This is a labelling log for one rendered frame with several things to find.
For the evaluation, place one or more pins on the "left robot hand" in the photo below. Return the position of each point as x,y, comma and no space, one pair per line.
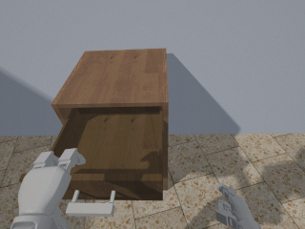
44,186

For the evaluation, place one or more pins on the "robot right forearm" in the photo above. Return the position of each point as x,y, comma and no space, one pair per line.
248,224

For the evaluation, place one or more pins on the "cabinet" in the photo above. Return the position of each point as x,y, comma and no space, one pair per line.
119,78

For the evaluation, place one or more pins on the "robot left forearm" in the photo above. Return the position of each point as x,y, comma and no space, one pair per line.
32,221

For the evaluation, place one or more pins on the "right robot hand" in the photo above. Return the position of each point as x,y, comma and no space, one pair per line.
231,214

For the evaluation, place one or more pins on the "handle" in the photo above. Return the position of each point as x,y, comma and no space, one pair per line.
90,209

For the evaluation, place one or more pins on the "drawer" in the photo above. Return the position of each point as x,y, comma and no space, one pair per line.
123,148

